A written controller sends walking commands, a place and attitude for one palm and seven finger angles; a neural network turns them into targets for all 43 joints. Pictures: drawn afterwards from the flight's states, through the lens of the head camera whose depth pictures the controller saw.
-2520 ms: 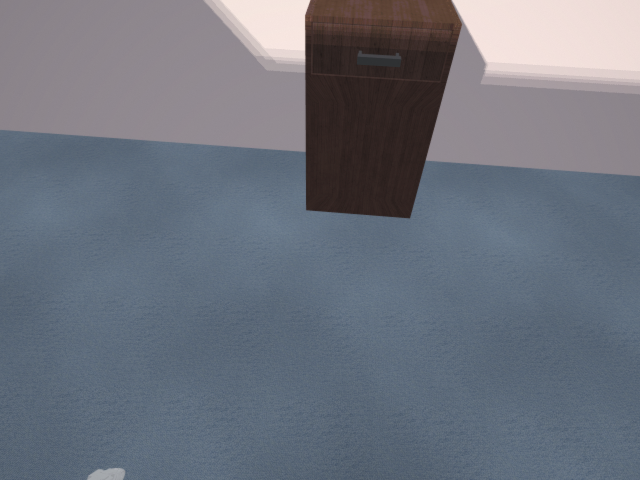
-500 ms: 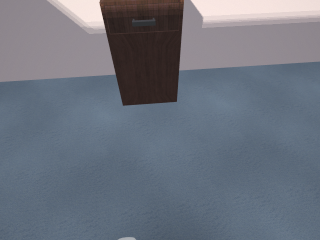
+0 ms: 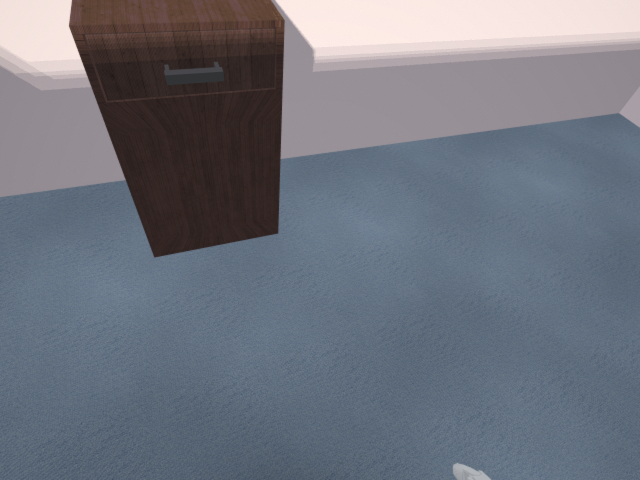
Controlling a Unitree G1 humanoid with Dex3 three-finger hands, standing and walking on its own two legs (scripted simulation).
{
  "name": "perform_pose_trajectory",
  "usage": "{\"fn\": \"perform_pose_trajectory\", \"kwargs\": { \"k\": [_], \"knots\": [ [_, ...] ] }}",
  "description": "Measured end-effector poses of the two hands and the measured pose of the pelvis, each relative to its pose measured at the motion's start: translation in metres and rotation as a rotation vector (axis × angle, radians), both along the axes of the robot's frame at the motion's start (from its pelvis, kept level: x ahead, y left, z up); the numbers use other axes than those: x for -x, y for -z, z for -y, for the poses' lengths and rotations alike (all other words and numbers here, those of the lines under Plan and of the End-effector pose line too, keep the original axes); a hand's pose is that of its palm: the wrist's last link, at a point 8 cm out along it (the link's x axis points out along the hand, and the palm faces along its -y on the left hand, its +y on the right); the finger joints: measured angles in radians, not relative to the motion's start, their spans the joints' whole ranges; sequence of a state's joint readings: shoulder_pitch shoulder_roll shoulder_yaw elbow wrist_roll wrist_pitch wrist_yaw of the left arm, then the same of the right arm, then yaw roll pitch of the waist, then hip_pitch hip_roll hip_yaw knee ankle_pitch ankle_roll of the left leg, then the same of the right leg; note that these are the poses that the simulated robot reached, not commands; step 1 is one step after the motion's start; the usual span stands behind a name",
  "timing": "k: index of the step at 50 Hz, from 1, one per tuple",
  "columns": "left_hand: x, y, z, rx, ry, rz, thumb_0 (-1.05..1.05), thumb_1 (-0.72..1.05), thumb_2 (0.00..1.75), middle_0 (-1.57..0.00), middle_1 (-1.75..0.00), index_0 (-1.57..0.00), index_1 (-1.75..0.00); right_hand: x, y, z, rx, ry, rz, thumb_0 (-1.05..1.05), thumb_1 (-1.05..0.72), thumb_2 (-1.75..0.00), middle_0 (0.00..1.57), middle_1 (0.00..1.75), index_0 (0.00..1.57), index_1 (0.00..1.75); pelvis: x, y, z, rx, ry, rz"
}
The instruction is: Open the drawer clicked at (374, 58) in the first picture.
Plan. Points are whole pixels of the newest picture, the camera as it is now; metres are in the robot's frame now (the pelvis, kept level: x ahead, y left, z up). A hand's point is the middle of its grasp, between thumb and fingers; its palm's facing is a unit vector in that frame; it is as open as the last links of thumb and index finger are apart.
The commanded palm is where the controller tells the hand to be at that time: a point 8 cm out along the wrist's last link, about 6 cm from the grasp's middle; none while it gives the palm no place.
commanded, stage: walk to a spot facing it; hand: left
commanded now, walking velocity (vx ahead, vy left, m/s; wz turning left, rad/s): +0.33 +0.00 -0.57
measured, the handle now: (193, 71) +0.99 +0.41 -0.03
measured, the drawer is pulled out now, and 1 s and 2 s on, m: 0.00 0.00 0.00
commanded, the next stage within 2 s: turn to face it in 0.60 s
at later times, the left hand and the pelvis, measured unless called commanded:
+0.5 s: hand (282, 323) +0.40 +0.09 -0.17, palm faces -0.35 -0.93 -0.12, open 7.4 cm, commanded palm none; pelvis +0.21 -0.02 -0.02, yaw -16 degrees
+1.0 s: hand (252, 284) +0.48 +0.16 -0.18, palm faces -0.28 -0.94 -0.18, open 7.4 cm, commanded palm none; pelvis +0.38 +0.00 +0.00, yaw -22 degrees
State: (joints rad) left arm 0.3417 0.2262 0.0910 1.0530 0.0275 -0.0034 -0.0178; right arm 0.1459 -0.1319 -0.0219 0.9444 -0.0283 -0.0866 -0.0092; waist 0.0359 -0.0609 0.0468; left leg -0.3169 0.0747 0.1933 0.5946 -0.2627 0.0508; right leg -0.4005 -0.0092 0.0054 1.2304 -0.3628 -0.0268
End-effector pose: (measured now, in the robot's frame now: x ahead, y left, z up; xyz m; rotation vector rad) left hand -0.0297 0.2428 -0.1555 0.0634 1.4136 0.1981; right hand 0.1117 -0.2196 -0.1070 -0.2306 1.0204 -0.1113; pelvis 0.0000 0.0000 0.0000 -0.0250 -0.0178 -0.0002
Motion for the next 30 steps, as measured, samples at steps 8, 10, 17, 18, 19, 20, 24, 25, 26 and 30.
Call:
{"fn": "perform_pose_trajectory", "kwargs": {
  "k": [8, 10, 17, 18, 19, 20, 24, 25, 26, 30],
  "knots": [
    [-0.162, -0.023, -0.027, -0.016, 0.155, 0.183, 0.01, 0.91, 0.90, -0.19, -0.29, -0.19, -0.30, 0.071, -0.001, 0.002, 0.036, 0.245, -0.230, -0.01, -0.94, -0.90, 0.20, 0.30, 0.20, 0.30, -0.058, -0.014, -0.023, -0.007, 0.097, -0.011],
    [-0.197, -0.025, -0.023, -0.008, 0.194, 0.207, 0.01, 0.91, 0.90, -0.19, -0.29, -0.19, -0.30, 0.088, 0.000, -0.003, 0.029, 0.292, -0.295, 0.00, -0.93, -0.90, 0.20, 0.30, 0.20, 0.30, -0.074, -0.014, -0.025, -0.007, 0.117, -0.010],
    [-0.312, -0.025, 0.020, 0.044, 0.351, 0.249, 0.01, 0.91, 0.90, -0.19, -0.29, -0.19, -0.30, 0.124, 0.003, -0.037, -0.046, 0.441, -0.494, 0.00, -0.92, -0.90, 0.20, 0.30, 0.20, 0.30, -0.130, -0.009, -0.018, -0.005, 0.193, -0.009],
    [-0.328, -0.024, 0.030, 0.053, 0.375, 0.254, 0.01, 0.91, 0.90, -0.19, -0.29, -0.19, -0.30, 0.125, 0.004, -0.042, -0.062, 0.461, -0.520, 0.00, -0.92, -0.90, 0.20, 0.30, 0.20, 0.30, -0.139, -0.008, -0.016, -0.005, 0.204, -0.011],
    [-0.345, -0.022, 0.040, 0.061, 0.399, 0.259, 0.01, 0.91, 0.90, -0.19, -0.29, -0.19, -0.30, 0.126, 0.005, -0.047, -0.078, 0.481, -0.544, 0.00, -0.91, -0.90, 0.20, 0.30, 0.20, 0.30, -0.148, -0.006, -0.013, -0.005, 0.216, -0.013],
    [-0.361, -0.021, 0.051, 0.068, 0.423, 0.266, 0.01, 0.91, 0.90, -0.19, -0.29, -0.19, -0.30, 0.125, 0.007, -0.051, -0.095, 0.501, -0.566, 0.00, -0.91, -0.90, 0.20, 0.30, 0.20, 0.30, -0.157, -0.004, -0.009, -0.004, 0.227, -0.016],
    [-0.423, -0.013, 0.092, 0.089, 0.499, 0.320, 0.01, 0.91, 0.90, -0.20, -0.30, -0.19, -0.30, 0.109, 0.017, -0.058, -0.161, 0.564, -0.637, 0.01, -0.91, -0.90, 0.20, 0.30, 0.20, 0.30, -0.197, 0.010, 0.011, 0.001, 0.273, -0.022],
    [-0.436, -0.009, 0.100, 0.088, 0.506, 0.342, 0.01, 0.91, 0.90, -0.20, -0.30, -0.19, -0.30, 0.101, 0.022, -0.056, -0.178, 0.575, -0.643, 0.01, -0.91, -0.90, 0.20, 0.30, 0.20, 0.30, -0.208, 0.015, 0.019, -0.010, 0.276, -0.020],
    [-0.445, -0.007, 0.105, 0.084, 0.506, 0.359, 0.01, 0.91, 0.90, -0.20, -0.30, -0.19, -0.30, 0.090, 0.027, -0.051, -0.187, 0.583, -0.639, 0.01, -0.91, -0.90, 0.20, 0.30, 0.20, 0.30, -0.216, 0.019, 0.024, -0.011, 0.291, -0.022],
    [-0.457, -0.008, 0.105, 0.053, 0.509, 0.317, 0.00, 0.91, 0.90, -0.20, -0.30, -0.20, -0.30, 0.012, 0.039, -0.013, -0.155, 0.583, -0.486, 0.01, -0.91, -0.90, 0.20, 0.30, 0.20, 0.30, -0.242, 0.014, 0.033, 0.003, 0.339, -0.008]
  ]
}}
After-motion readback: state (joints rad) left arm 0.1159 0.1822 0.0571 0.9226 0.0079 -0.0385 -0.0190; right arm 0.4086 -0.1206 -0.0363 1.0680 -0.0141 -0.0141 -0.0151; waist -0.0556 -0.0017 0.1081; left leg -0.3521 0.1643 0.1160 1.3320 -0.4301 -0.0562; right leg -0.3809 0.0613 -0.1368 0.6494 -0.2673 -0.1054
